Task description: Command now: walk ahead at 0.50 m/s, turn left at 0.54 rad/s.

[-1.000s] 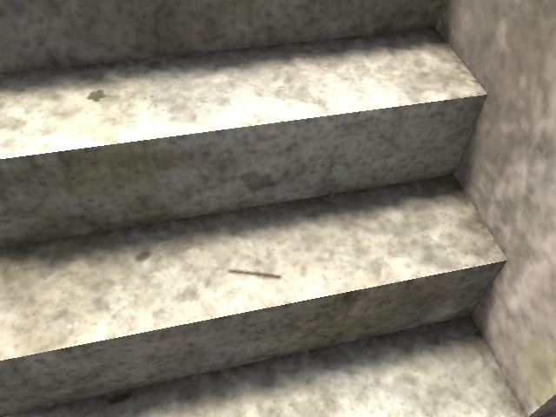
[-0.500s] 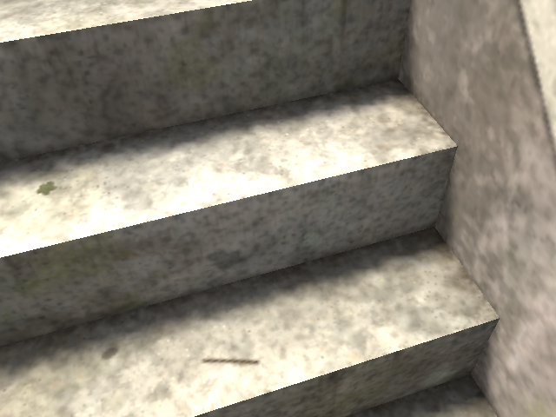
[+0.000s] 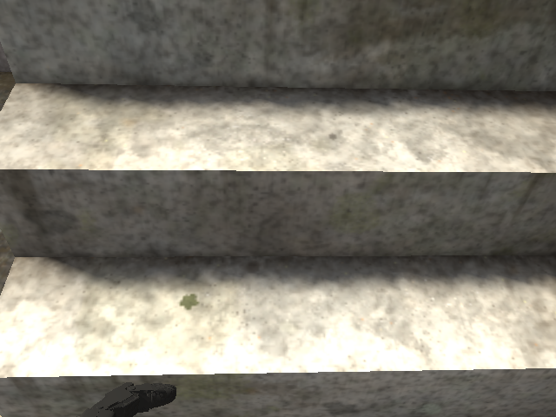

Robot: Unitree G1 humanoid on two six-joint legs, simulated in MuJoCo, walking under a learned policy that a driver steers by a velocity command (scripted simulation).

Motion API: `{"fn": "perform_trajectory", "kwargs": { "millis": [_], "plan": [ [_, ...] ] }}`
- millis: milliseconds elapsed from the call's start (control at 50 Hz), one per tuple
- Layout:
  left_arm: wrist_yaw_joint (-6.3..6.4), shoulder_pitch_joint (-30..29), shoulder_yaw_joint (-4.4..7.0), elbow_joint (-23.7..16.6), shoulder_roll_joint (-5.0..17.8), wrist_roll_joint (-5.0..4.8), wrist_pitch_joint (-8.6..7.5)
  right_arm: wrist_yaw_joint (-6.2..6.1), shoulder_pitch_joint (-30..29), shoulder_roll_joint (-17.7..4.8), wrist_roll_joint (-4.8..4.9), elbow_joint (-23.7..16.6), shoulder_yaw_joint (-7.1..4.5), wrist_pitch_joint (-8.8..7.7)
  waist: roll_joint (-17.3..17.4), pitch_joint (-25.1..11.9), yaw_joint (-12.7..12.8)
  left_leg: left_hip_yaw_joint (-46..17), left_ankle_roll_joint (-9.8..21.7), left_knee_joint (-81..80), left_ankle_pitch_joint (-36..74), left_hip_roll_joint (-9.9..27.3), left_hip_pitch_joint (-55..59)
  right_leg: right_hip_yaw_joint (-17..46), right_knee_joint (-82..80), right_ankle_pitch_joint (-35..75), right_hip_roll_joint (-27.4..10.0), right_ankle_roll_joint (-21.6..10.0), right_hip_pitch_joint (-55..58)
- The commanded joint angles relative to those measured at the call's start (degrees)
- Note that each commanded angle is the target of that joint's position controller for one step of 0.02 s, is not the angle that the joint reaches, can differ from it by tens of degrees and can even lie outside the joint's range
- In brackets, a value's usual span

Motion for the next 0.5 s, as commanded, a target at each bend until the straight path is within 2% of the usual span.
{"fn": "perform_trajectory", "kwargs": {
  "millis": [20,40,60,80,100,120,140,160,180,200,220,240,260,280,300,320,340,360,380,400,420,440,460,480,500],
  "plan": [
    [-2.61,-1.2,-1.52,-4.4,3.0,0.92,0.09,2.51,-0.3,-9.5,-1.91,-2.2,-2.26,-2.22,10.3,-1.5,2.9,-18.2,11.7,-27.8,22.6,10.2,2.6,-4.4,9.5,-7.5,3.3,-0.7,-11.7],
    [-3.36,0.7,-2.86,-2.4,-0.4,1.65,0.41,2.55,13.1,-5.2,-2.15,2.9,-0.94,-2.44,11.6,-0.4,-0.2,-28.4,14.5,-27.6,19.2,16.4,18.5,-1.4,36.2,-15.1,5.5,0.1,-31.5],
    [-2.67,-0.3,-4.09,-2.0,-3.3,1.43,0.39,3.44,19.3,-0.9,-3.1,6.8,0.69,-2.51,5.9,5.6,-0.7,-30.2,11.6,-26.1,9.8,16.8,27.3,4.8,43.1,-15.6,6.0,-1.3,-48.0],
    [-2.64,-1.9,-4.48,-2.4,-3.2,0.81,0.0,4.41,18.3,-0.9,-3.81,7.3,1.39,-2.58,3.1,7.8,0.3,-26.7,9.4,-26.6,7.9,15.6,25.7,4.6,40.4,-14.3,5.2,-2.8,-50.0],
    [-2.67,-2.7,-3.96,-2.8,-1.0,0.52,-0.35,5.08,13.6,-2.0,-3.61,6.6,1.64,-3.27,0.4,6.7,2.9,-21.3,7.7,-28.7,5.0,13.9,18.9,-0.4,31.3,-10.5,1.8,-3.5,-43.2],
    [-2.43,-6.2,-3.73,-5.7,1.5,-0.23,0.38,5.68,6.8,-5.3,-3.87,4.4,1.4,-3.7,-2.1,3.2,5.1,-14.0,5.9,-31.2,8.6,9.9,4.7,-8.5,14.1,-0.9,-1.9,-3.0,-28.3],
    [-2.46,-13.1,-3.55,-9.9,1.6,-0.94,1.79,4.48,5.8,-6.8,-2.9,2.4,0.97,-4.62,4.8,0.9,3.9,-12.1,6.8,-38.1,13.4,7.6,-9.3,-13.9,6.5,-0.8,-3.7,-0.8,-12.8],
    [-3.46,-27.0,-4.42,-15.0,-0.9,-0.32,3.91,3.94,9.5,-6.6,-0.84,4.9,1.28,-4.96,8.9,0.6,1.3,-18.5,12.8,-48.5,22.7,11.8,-17.7,-19.6,3.7,-11.9,-3.6,1.7,-4.7],
    [-4.11,-25.9,-5.29,-15.1,-3.9,-0.27,5.91,5.36,9.7,-7.9,-1.4,7.0,1.65,-3.78,11.4,-0.4,4.7,-17.4,15.3,-50.1,48.4,14.6,-22.2,-21.3,-0.3,-11.4,-0.7,1.7,7.4],
    [-5.05,-24.7,-3.59,-14.6,0.9,-1.3,7.24,6.11,10.8,-13.0,0.92,7.4,-0.22,-5.93,16.1,-4.7,7.3,-16.3,16.4,-45.4,93.9,15.6,-15.1,-24.4,-11.4,-16.7,3.4,4.5,15.6],
    [-4.95,-14.9,-2.57,-11.0,3.8,-0.03,9.86,6.65,11.3,-15.5,3.55,6.5,-1.03,-7.75,16.7,-9.7,9.5,-16.0,15.7,-37.7,129.3,19.7,4.6,-22.4,-22.4,-16.1,5.4,5.0,12.8],
    [-4.84,-9.1,-1.54,-9.3,5.9,0.75,11.12,7.01,10.0,-17.4,4.97,5.7,-2.37,-8.75,18.7,-11.2,10.3,-16.3,17.4,-32.9,144.0,23.3,21.2,-22.6,-36.4,-19.7,8.0,6.4,10.8],
    [-5.05,-5.1,-0.84,-7.5,6.7,0.92,12.58,8.57,11.3,-16.5,3.63,7.7,-2.98,-7.95,15.8,-13.1,10.9,-14.4,17.7,-22.7,153.3,23.0,30.2,-22.0,-51.3,-17.9,8.7,5.5,14.1],
    [-4.49,12.0,0.73,-1.3,7.3,1.39,14.06,9.77,13.4,-14.2,0.88,9.3,-3.18,-6.67,7.8,-23.6,14.0,-15.4,15.2,-7.2,150.4,21.8,24.7,-8.9,-58.3,-12.1,5.8,0.7,34.2],
    [-4.08,28.8,1.53,6.6,9.7,0.31,13.98,11.31,17.6,-7.7,-3.53,11.1,-1.47,-5.86,-11.1,-34.4,13.9,-16.0,10.4,15.1,94.4,14.5,4.6,20.2,-63.8,8.7,-7.9,-13.8,58.5],
    [2.4,22.6,4.04,13.8,10.9,0.41,7.71,2.7,-0.4,-11.0,3.99,1.6,-4.93,-7.5,-12.0,-27.3,10.7,-6.3,-1.4,47.6,27.2,-0.8,-3.7,38.7,-75.7,-27.0,-15.2,-17.6,51.3],
    [4.02,18.0,4.16,17.4,8.9,-1.0,5.44,0.69,-11.7,-2.1,0.71,-7.9,-2.31,-6.92,-1.2,-12.6,6.9,-9.7,0.9,62.8,21.1,-1.0,-19.2,34.1,-78.6,-50.9,-11.3,-11.8,43.4],
    [5.15,16.6,3.1,21.3,4.3,-0.02,3.5,-0.34,-14.9,5.1,0.81,-11.5,-0.07,-6.72,-0.5,-0.3,5.3,-12.4,2.8,71.3,16.3,-1.8,-29.4,29.7,-80.2,-48.8,-13.0,-9.4,36.9],
    [-0.83,9.3,-1.11,16.8,-4.4,4.44,1.89,2.11,-5.2,-5.6,5.35,-2.1,-1.06,-2.92,-3.2,9.7,5.5,-26.3,8.8,66.7,23.2,-3.5,-46.6,27.7,-81.5,-29.0,-14.6,-9.6,37.9],
    [-2.75,11.7,-0.97,21.3,-7.1,2.77,1.14,2.52,-5.3,-6.8,4.4,-4.0,-1.98,-1.84,3.5,7.0,4.8,-23.4,10.4,63.9,22.5,-2.0,-45.5,19.6,-79.6,-15.8,-13.1,-7.3,37.2],
    [-3.33,11.1,-0.85,23.1,-7.4,1.45,0.61,2.7,-5.9,-2.2,3.44,-5.5,-0.67,-2.55,4.9,5.2,0.3,-19.1,11.8,65.6,15.7,-1.6,-47.0,12.2,-80.3,-7.7,-11.5,-7.0,36.1],
    [-3.58,14.8,-0.92,25.4,-6.2,2.16,0.52,2.81,-8.0,-0.4,2.14,-7.9,0.66,-2.74,3.8,1.9,-1.4,-14.9,12.8,68.0,15.6,-0.2,-50.5,9.2,-81.4,-2.7,-11.9,-6.9,39.6],
    [-3.4,12.1,-1.18,25.1,-6.9,3.04,0.21,2.41,-8.0,0.8,2.28,-8.0,1.55,-2.8,2.3,-0.3,-3.8,-13.0,13.2,67.5,12.8,1.4,-51.2,4.1,-84.1,-6.8,-10.7,-5.0,38.4],
    [-3.51,9.4,-0.3,24.3,-4.1,4.03,0.07,2.21,-11.1,0.8,3.03,-9.6,2.21,-2.69,0.9,-0.3,-4.3,-8.2,12.1,69.6,7.0,2.9,-47.8,2.0,-89.6,-14.3,-10.9,-5.3,32.0],
    [-3.05,11.3,0.58,24.7,-1.2,4.9,-0.14,2.32,-14.6,0.9,3.75,-11.1,2.99,-2.42,-1.1,0.2,-3.4,-5.0,11.4,74.8,5.2,3.6,-49.0,0.9,-92.1,-19.1,-10.5,-5.5,29.9]
  ]
}}
Velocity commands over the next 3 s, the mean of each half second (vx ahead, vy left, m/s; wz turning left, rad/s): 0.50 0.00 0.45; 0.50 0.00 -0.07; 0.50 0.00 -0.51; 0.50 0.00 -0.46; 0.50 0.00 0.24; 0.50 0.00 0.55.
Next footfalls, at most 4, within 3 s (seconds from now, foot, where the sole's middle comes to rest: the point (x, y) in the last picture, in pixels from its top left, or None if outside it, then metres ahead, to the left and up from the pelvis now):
0.26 right None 0.31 -0.11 -0.51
0.70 left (168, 321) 0.51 0.20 -0.30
1.18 right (306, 134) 0.75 -0.02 -0.08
1.70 left None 1.01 0.14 0.13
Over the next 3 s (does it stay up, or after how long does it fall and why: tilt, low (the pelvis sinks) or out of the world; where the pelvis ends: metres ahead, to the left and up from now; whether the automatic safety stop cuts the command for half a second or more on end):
stays up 1.21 -0.06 1.10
